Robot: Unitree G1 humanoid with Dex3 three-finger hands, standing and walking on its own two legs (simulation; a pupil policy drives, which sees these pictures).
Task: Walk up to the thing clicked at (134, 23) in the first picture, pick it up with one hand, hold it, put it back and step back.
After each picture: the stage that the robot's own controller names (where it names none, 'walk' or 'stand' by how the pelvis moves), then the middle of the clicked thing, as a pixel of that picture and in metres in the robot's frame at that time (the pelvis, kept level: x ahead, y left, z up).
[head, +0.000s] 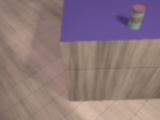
stand; (136, 17) +0.77 -0.27 -0.01
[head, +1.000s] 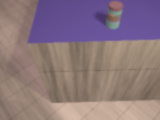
rise first; (114, 15) +0.70 -0.11 +0.02
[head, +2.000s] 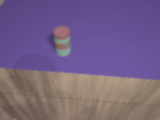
rise first; (62, 41) +0.52 +0.15 +0.01
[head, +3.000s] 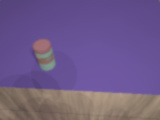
stand; (44, 55) +0.46 +0.19 +0.02
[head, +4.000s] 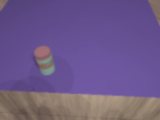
stand; (45, 60) +0.47 +0.19 -0.01
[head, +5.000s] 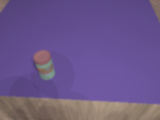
stand; (44, 65) +0.45 +0.19 -0.01
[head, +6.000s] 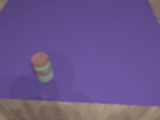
stand; (42, 67) +0.44 +0.20 -0.01
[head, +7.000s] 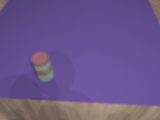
stand; (43, 67) +0.44 +0.19 -0.01
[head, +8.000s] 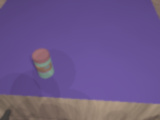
rise first; (43, 63) +0.45 +0.20 -0.01
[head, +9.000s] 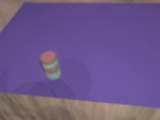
go down; (51, 65) +0.45 +0.20 -0.01
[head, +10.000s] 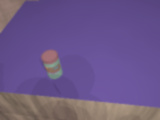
go down; (52, 64) +0.45 +0.19 -0.01
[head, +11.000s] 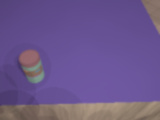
go down; (32, 67) +0.42 +0.18 +0.02
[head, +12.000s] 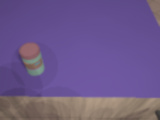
close in; (32, 59) +0.44 +0.18 +0.02
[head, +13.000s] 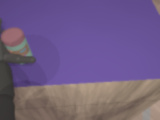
close; (18, 47) +0.46 +0.20 +0.06
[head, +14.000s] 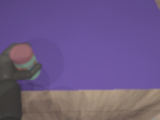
lift; (26, 63) +0.40 +0.19 +0.05
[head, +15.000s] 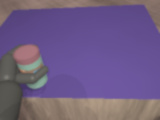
lift; (32, 67) +0.32 +0.17 +0.17
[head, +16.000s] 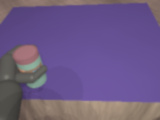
hold; (31, 67) +0.33 +0.18 +0.15
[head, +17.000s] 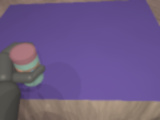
hold; (28, 65) +0.33 +0.18 +0.16
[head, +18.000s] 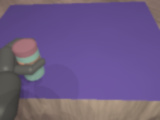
crouch; (29, 60) +0.35 +0.19 +0.15
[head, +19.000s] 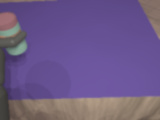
lower; (11, 34) +0.43 +0.23 +0.19
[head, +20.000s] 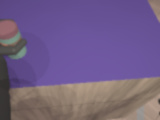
lower; (11, 40) +0.48 +0.20 +0.06
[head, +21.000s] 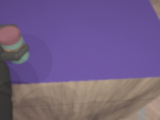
lower; (14, 45) +0.46 +0.20 +0.06
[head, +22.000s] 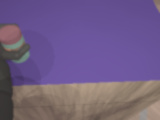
lower; (15, 45) +0.46 +0.21 +0.06
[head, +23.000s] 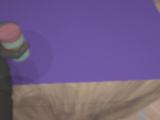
lower; (14, 43) +0.46 +0.21 +0.06
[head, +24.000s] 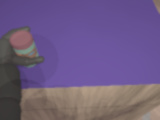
open; (26, 49) +0.45 +0.18 +0.05
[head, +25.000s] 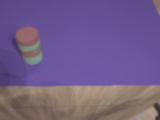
sink last; (30, 46) +0.45 +0.16 +0.05
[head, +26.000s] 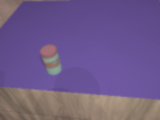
sink last; (51, 60) +0.47 +0.19 +0.03
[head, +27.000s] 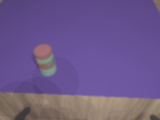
stand; (45, 60) +0.44 +0.18 +0.03
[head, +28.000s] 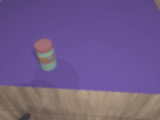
stand; (46, 55) +0.46 +0.18 +0.04
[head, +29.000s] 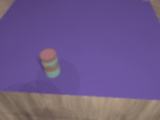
stand; (50, 63) +0.46 +0.17 -0.01
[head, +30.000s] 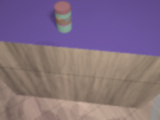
walk; (63, 17) +0.61 +0.11 +0.02
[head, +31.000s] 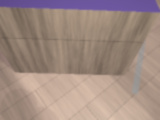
walk; out of the picture +0.90 +0.16 +0.00
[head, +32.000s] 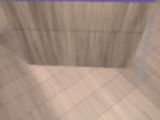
stand; out of the picture +1.08 +0.17 +0.00
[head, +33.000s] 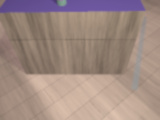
stand; out of the picture +1.08 +0.18 -0.01
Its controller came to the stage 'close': yes
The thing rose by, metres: 0.22
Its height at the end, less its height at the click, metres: +0.00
